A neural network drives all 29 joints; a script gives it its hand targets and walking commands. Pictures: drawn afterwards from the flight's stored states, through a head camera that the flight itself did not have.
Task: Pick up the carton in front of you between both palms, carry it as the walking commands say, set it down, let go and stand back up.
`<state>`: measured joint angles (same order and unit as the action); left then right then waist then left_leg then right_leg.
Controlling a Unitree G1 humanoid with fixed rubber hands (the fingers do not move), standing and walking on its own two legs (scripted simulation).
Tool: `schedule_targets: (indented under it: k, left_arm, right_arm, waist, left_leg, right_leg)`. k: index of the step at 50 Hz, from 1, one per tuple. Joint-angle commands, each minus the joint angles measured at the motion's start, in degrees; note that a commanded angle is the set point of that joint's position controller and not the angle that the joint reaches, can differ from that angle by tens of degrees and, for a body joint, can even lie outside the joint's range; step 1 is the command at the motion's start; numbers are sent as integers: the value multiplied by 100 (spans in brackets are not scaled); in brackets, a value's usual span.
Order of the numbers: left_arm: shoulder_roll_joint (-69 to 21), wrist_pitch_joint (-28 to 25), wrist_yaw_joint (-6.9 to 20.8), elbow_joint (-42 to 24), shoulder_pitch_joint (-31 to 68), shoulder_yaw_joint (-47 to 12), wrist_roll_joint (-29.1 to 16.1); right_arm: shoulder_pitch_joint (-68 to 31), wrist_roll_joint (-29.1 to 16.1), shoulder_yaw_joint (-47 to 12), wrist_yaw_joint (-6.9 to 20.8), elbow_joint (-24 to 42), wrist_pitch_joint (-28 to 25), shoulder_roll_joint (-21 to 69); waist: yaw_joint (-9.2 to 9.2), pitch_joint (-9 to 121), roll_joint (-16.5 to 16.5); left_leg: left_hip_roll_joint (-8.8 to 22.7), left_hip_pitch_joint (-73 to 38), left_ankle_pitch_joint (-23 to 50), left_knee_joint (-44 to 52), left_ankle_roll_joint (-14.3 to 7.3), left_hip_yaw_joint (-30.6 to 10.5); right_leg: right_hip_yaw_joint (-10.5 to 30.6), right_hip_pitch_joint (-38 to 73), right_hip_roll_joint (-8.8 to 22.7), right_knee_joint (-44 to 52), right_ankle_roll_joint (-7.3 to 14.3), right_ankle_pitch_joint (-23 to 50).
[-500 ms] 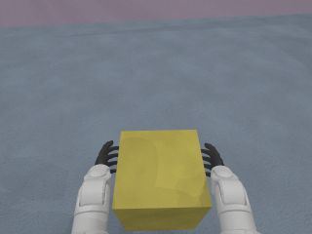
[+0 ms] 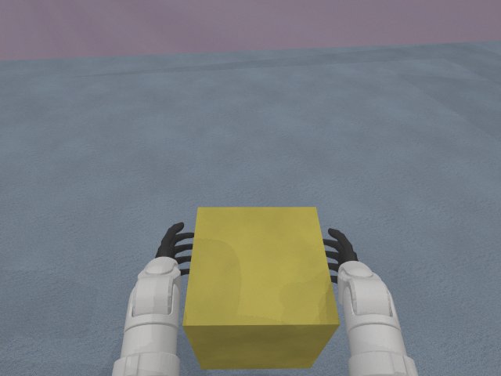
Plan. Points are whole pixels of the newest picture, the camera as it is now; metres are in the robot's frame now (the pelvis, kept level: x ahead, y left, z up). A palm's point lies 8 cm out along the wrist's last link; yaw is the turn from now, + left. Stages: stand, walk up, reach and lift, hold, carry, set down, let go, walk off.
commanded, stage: hold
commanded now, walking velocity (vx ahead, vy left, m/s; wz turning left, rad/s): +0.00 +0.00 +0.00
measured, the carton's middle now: (256, 291) +0.29 +0.00 -0.04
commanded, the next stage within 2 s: set down in 0.14 s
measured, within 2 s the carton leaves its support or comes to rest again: neither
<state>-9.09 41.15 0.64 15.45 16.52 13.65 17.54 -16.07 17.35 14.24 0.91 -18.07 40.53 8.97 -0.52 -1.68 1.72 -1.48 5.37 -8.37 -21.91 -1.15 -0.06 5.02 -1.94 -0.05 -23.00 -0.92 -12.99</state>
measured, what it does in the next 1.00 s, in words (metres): lowers itself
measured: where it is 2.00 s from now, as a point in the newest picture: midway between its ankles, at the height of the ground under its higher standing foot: outside the picture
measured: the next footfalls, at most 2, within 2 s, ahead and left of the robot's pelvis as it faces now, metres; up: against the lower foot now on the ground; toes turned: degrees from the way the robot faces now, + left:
none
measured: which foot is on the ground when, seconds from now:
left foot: down 0.00-1.00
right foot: down 0.00-1.00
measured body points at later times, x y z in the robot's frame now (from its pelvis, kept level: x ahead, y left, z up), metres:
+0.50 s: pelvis +0.01 -0.02 -0.01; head +0.03 -0.01 +0.44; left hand +0.34 +0.16 -0.01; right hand +0.35 -0.14 -0.01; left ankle +0.05 +0.10 -0.74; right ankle +0.01 -0.14 -0.74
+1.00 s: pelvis -0.04 -0.02 -0.12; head +0.18 +0.00 +0.27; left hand +0.37 +0.18 -0.20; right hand +0.40 -0.13 -0.21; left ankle +0.05 +0.11 -0.74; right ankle +0.01 -0.14 -0.74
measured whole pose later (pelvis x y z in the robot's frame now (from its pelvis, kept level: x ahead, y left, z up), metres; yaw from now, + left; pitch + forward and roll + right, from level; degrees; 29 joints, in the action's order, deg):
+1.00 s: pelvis -0.04 -0.02 -0.12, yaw +0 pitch +36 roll -1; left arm -9.2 13.2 -0.4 26.8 38.0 28.7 14.7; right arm -39.9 12.6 21.3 -2.4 -34.8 12.4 5.1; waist -4.3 8.2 2.6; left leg -2.3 81.9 -18.7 -65.1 2.1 -4.9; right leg 4.4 -78.6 -5.3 -67.7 -0.9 -24.6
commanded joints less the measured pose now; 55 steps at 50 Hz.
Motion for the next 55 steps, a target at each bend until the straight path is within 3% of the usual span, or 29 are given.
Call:
schedule_targets:
  k: [1, 12, 19, 24, 26, 29, 33, 38, 42, 48, 55]
  left_arm:
    - [-5563, -110, 1503, 127, 2443, -3038, -1506]
    - [-5398, -160, 1459, 171, 2554, -2848, -1414]
    - [-4899, -714, 1463, 1366, 3454, -1558, -685]
    - [-4164, -1425, 1255, 1877, 3419, -541, 22]
    - [-3934, -1777, 1199, 1949, 3271, -398, 136]
    - [-3991, -2342, 1186, 1953, 3259, -632, 48]
    - [-4348, -3036, 1212, 1952, 3616, -1340, -296]
    - [-4685, -3439, 1130, 1458, 4040, -2187, -734]
    - [-4769, -3265, 1092, 1349, 4201, -2359, -849]
    - [-4991, -2710, 1141, 1763, 4716, -1936, -724]
    - [-5065, -2484, 1031, 2092, 5404, -1585, -699]
  right_arm:
    - [-3093, -1528, -2896, 1491, 347, -305, 5292]
    - [-3140, -1481, -2837, 1403, 301, -281, 5298]
    - [-3842, -813, -1803, 1300, -1009, -813, 5201]
    - [-3841, -110, -891, 1003, -1553, -1533, 4420]
    - [-3721, 6, -778, 919, -1626, -1910, 4165]
    - [-3713, -79, -1014, 838, -1663, -2521, 4169]
    - [-4135, -451, -1819, 745, -1643, -3234, 4468]
    - [-4614, -916, -2797, 622, -1209, -3630, 4726]
    - [-4858, -1035, -3006, 656, -1133, -3447, 4757]
    - [-5430, -924, -2534, 975, -1669, -2920, 4729]
    - [-6096, -861, -1984, 1108, -2262, -2744, 4503]
  waist:
    - [38, 1125, -293]
    - [-50, 1216, -194]
    - [-198, 777, -50]
    - [-307, 870, -54]
    - [-331, 1150, -48]
    - [-344, 1898, -49]
    - [-361, 3343, -6]
    - [-455, 5682, 0]
    - [-510, 6118, 51]
    - [-544, 5383, 106]
    - [-533, 5619, 51]
  left_leg:
    - [-152, -1227, -125, 367, 181, -499]
    - [-231, -1239, 539, 214, 145, -417]
    - [-293, -514, -87, -183, 51, -286]
    - [-391, 415, 426, -777, 37, -183]
    - [-417, 763, 746, -1073, 57, -164]
    - [-460, 1167, 1266, -1549, 100, -161]
    - [-528, 1751, 1938, -2309, 140, -179]
    - [-541, 2367, 2632, -3262, 260, -149]
    - [-580, 3202, 1922, -3661, 332, -54]
    - [-601, 4399, 278, -4020, 337, 49]
    - [-623, 5130, -37, -4696, 396, 130]
  right_leg:
    - [-57, -1082, -488, 585, 285, -169]
    - [-34, -1002, -494, 540, 217, 202]
    - [-36, -1698, -458, 208, 197, -358]
    - [-78, -2379, -538, -350, 146, 13]
    - [-87, -2656, -593, -642, 110, 318]
    - [-112, -3036, -682, -1088, 51, 807]
    - [-131, -3572, -759, -1817, -25, 1515]
    - [-133, -4030, -810, -2816, -134, 2294]
    - [-218, -4690, -867, -3284, -158, 1607]
    - [-426, -6240, -944, -3714, -65, -229]
    - [-550, -7518, -1006, -4470, -4, -707]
